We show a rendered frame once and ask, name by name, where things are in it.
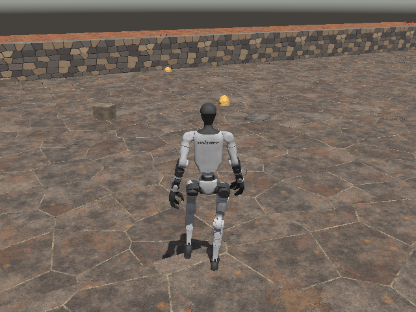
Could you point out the right robot upper arm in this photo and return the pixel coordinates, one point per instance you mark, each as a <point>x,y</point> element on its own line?
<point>231,147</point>

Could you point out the robot right hand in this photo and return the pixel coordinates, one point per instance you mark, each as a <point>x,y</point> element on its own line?
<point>235,185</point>

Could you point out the robot left shin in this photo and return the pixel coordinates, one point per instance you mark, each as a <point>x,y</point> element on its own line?
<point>189,224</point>

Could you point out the left robot forearm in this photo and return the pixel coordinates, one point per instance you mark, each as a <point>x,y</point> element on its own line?
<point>177,177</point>

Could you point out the left robot upper arm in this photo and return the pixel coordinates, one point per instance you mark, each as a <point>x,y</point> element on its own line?
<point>184,149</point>

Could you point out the robot shin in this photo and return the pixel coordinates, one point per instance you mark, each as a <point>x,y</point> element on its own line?
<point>189,224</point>
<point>217,240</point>

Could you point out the robot right shin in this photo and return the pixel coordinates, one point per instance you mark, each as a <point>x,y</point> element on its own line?
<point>217,240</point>

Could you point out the right robot forearm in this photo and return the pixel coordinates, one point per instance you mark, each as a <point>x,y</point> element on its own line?
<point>238,172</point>

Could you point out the robot left hand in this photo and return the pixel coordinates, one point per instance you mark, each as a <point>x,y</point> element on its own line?
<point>173,200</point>

